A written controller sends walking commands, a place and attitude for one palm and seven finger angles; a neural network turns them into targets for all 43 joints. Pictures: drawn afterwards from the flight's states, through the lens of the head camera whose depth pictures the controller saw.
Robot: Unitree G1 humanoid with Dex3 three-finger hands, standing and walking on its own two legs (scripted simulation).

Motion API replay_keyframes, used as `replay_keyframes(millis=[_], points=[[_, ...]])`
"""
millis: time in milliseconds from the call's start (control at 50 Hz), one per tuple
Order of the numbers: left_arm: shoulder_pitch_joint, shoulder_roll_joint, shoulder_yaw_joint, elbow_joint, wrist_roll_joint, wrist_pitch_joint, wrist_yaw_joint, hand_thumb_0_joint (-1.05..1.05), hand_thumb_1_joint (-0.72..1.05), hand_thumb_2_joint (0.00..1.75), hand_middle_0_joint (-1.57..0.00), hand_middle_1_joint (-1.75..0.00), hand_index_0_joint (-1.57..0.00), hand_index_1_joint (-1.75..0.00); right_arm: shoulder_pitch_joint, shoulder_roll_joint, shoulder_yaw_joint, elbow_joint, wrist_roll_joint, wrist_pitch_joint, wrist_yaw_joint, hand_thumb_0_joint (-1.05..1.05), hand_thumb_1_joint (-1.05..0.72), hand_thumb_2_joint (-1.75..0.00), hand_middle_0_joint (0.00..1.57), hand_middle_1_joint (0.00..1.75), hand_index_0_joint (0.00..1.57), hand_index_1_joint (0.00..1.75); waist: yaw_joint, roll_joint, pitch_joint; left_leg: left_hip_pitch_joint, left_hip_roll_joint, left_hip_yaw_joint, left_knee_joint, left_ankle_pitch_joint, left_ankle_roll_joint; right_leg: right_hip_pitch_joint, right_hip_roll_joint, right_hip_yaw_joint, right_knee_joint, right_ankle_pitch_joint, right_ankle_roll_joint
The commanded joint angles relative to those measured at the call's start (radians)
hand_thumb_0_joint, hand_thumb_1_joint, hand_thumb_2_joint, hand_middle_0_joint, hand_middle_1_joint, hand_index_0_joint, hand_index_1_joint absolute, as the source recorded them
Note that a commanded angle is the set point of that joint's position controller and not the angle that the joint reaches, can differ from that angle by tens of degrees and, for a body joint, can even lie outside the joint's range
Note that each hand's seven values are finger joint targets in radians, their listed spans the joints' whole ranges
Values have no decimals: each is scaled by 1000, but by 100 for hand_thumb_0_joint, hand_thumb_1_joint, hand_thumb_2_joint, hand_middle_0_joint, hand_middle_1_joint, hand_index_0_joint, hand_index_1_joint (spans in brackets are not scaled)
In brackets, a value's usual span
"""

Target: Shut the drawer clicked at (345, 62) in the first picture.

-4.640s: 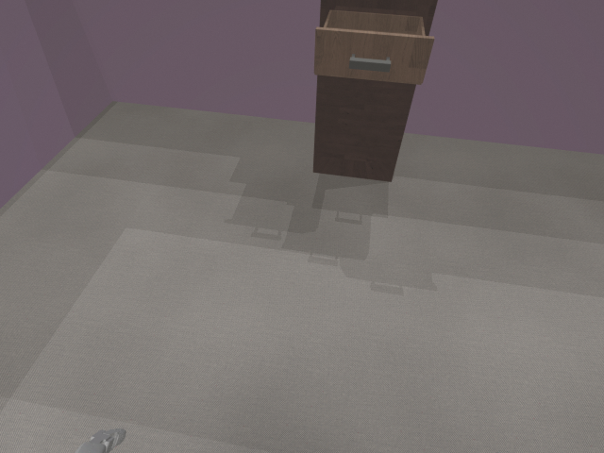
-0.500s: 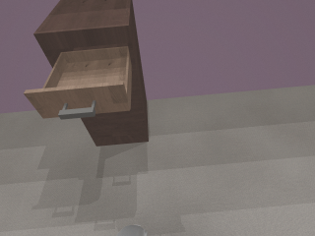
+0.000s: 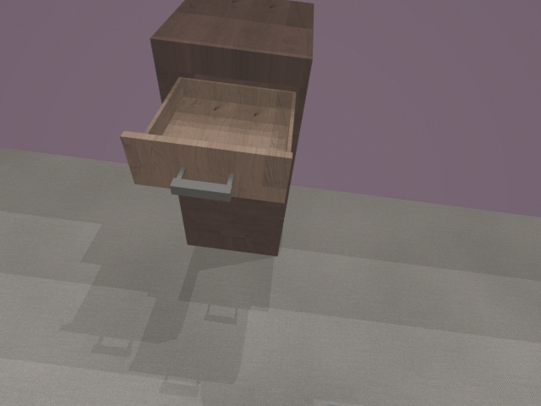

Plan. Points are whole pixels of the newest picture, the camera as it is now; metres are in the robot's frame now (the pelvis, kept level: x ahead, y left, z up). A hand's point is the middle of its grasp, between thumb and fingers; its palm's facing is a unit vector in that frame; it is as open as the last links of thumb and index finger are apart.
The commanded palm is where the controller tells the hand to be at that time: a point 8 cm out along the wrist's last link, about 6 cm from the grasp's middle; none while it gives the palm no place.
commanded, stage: take the last steps up to it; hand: left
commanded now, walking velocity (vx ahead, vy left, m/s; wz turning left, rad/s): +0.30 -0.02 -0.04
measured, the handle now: (204, 182) +0.55 +0.19 -0.03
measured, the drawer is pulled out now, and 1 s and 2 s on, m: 0.30 0.30 0.30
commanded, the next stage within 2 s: come to a stop and stand still in 0.58 s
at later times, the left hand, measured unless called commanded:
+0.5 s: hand (216, 335) +0.28 +0.12 -0.17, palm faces -0.01 -0.98 -0.20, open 7.4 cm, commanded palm none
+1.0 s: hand (201, 373) +0.21 +0.13 -0.19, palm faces +0.05 -0.99 -0.13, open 7.4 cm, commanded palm none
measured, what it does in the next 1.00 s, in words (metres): walks ahead: right foot, then left foot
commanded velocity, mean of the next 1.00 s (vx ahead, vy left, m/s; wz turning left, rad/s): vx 0.08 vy -0.03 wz -0.01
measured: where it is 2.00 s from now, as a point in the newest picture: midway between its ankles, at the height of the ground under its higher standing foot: outside the picture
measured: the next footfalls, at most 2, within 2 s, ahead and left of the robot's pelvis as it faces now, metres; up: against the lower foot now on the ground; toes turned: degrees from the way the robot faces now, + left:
right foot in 0.38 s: +0.27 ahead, -0.13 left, +0.00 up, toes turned -8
left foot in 0.84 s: +0.33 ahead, +0.10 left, +0.00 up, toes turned +4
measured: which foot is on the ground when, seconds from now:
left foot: down 0.00-0.40, up 0.42-0.82, down 0.84-1.00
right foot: up 0.00-0.36, down 0.38-0.94, up 0.96-1.00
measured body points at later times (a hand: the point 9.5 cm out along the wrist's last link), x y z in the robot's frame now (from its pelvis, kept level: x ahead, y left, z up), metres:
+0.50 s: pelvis +0.16 -0.05 -0.02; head +0.18 -0.07 +0.43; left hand +0.28 +0.17 -0.15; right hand +0.06 -0.25 -0.18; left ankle +0.05 +0.08 -0.65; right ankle +0.23 -0.12 -0.74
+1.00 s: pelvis +0.24 -0.02 +0.00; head +0.26 +0.00 +0.44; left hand +0.21 +0.19 -0.18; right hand +0.32 -0.24 -0.15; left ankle +0.29 +0.09 -0.74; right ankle +0.22 -0.13 -0.74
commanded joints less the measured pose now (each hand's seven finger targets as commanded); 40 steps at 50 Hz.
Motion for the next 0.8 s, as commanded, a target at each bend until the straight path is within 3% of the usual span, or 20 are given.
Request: replay_keyframes(millis=[0, 60, 140, 240, 280, 300, 320, 340, 360, 380, 400, 420, 440, 480, 520, 580, 620, 680, 740, 780], points=[[-47, 27, 4, -74, -1, -35, -3, 0, 90, 90, -20, -30, -20, -30, 138, -121, -17, 27, 3, -30, -7, 0, -90, -90, 20, 30, 20, 30, -27, 151, 100, 24, 241, -155, -223, 400, 86, -190, -7, 30, 56, 111, 15], [-100, 25, 5, -92, -4, -32, -3, 0, 90, 90, -20, -30, -20, -30, 180, -120, -15, 53, 4, -38, -13, 0, -90, -90, 20, 30, 20, 30, -31, 138, 104, 76, 257, -150, -217, 486, 103, -241, -8, 29, 18, 134, 18], [-231, 12, -1, -136, -8, -37, -7, 0, 90, 90, -20, -30, -20, -30, 255, -108, -13, 99, -5, -42, -18, 0, -90, -90, 20, 30, 20, 30, -65, 142, 142, 120, 284, -162, -208, 513, 121, -268, -15, 12, -131, 132, 6], [-339, -14, -10, -173, -12, -51, -9, 0, 90, 90, -20, -30, -20, -30, 321, -111, -12, 145, -17, -37, -22, 0, -90, -90, 20, 30, 20, 30, -95, 165, 145, 149, 280, -131, -138, 679, 103, -159, 30, -37, -345, 85, -40], [-273, -9, -6, -159, -13, -59, -4, 0, 90, 90, -20, -30, -20, -30, 303, -126, -13, 151, -14, -35, -22, 0, -90, -90, 20, 30, 20, 30, -56, 174, 108, 105, 282, -102, -50, 866, 90, 6, 70, -56, -417, 66, -69], [-185, 4, -1, -131, -12, -65, -2, 0, 90, 90, -20, -30, -20, -30, 288, -137, -16, 151, -10, -34, -22, 0, -90, -90, 20, 30, 20, 30, -14, 156, 58, 100, 264, -79, 37, 930, 73, 119, 100, -76, -461, 99, -79], [-69, 24, 8, -94, -8, -73, 1, 0, 90, 90, -20, -30, -20, -30, 275, -145, -19, 149, -2, -34, -20, 0, -90, -90, 20, 30, 20, 30, 37, 138, -7, 42, 232, -54, 171, 891, 45, 295, 112, -80, -536, 181, -85], [61, 95, 27, -59, -2, -86, 10, 0, 90, 90, -20, -30, -20, -30, 279, -121, -17, 141, 6, -36, -11, 0, -90, -90, 20, 30, 20, 30, 89, 24, -103, -155, 190, -47, 391, 676, 10, 564, 8, 56, -558, 252, -131], [182, 182, 54, -33, -3, -94, 21, 0, 90, 90, -20, -30, -20, -30, 319, -72, -14, 114, 17, -42, -6, 0, -90, -90, 20, 30, 20, 30, 106, -178, -238, -398, 15, 20, 729, -42, -42, 778, -299, 482, -648, 458, -260], [180, 204, 53, -24, -25, -90, 22, 0, 90, 90, -20, -30, -20, -30, 277, -85, -19, 105, 17, -37, -9, 0, -90, -90, 20, 30, 20, 30, 91, -104, -245, -429, 18, -76, 918, -272, -27, 713, -368, 551, -729, 526, -318], [77, 168, 45, -45, -27, -85, 26, 0, 90, 90, -20, -30, -20, -30, 247, -73, -26, 108, 16, -30, -7, 0, -90, -90, 20, 30, 20, 30, 58, -35, -150, -437, 73, -114, 948, -207, -21, 568, -333, 476, -771, 339, -304], [-8, 125, 34, -71, -25, -87, 29, 0, 90, 90, -20, -30, -20, -30, 200, -49, -25, 96, 8, -21, 0, 0, -90, -90, 20, 30, 20, 30, 36, 2, -50, -462, 105, -113, 940, -143, -26, 413, -305, 430, -813, 245, -271], [-75, 82, 23, -84, -26, -87, 33, 0, 90, 90, -20, -30, -20, -30, 191, -33, -27, 98, 0, -8, 3, 0, -90, -90, 20, 30, 20, 30, -8, 43, 2, -430, 133, -128, 899, -85, -25, 296, -261, 328, -836, 217, -235], [-118, 21, 3, -90, -18, -96, 34, 0, 90, 90, -20, -30, -20, -30, 224, 3, -17, 111, -10, 17, 6, 0, -90, -90, 20, 30, 20, 30, -57, 13, 49, -373, 143, -104, 814, -28, -45, 149, -197, 190, -879, 275, -190], [-116, 8, -3, -83, -14, -98, 34, 0, 90, 90, -20, -30, -20, -30, 247, 11, -18, 117, -13, 32, 8, 0, -90, -90, 20, 30, 20, 30, -83, -43, 46, -348, 143, -78, 722, -6, -66, 110, -163, 112, -894, 284, -179], [-95, 13, 4, -82, -11, -99, 32, 0, 90, 90, -20, -30, -20, -30, 195, 14, -21, 90, -13, 39, 16, 0, -90, -90, 20, 30, 20, 30, -76, -41, 44, -343, 142, -52, 600, 52, -80, 95, -140, 98, -917, 225, -188], [-79, 33, 7, -76, -12, -98, 27, 0, 90, 90, -20, -30, -20, -30, 138, 0, -21, 70, -12, 34, 22, 0, -90, -90, 20, 30, 20, 30, -59, -43, 30, -369, 135, -43, 504, 64, -85, 168, -137, 112, -919, 188, -192], [-45, 36, 3, -53, -8, -96, 27, 0, 90, 90, -20, -30, -20, -30, 43, -6, -16, 47, -8, 20, 22, 0, -90, -90, 20, 30, 20, 30, -30, -50, 28, -354, 116, -39, 355, 43, -93, 244, -145, 128, -877, 317, -193], [-37, 29, -8, -34, -9, -80, 35, 0, 90, 90, -20, -30, -20, -30, 25, -9, -2, 53, 0, 16, 7, 0, -90, -90, 20, 30, 20, 30, -30, -66, -4, -208, 85, -44, 177, 79, -98, 267, -116, 101, -784, 503, -165], [-37, 15, -17, -22, -18, -68, 41, 0, 90, 90, -20, -30, -20, -30, 67, -41, 1, 80, 2, 9, 0, 0, -90, -90, 20, 30, 20, 30, -48, 23, -41, -49, 110, -74, 19, 336, -92, 237, -59, 63, -693, 434, -102]])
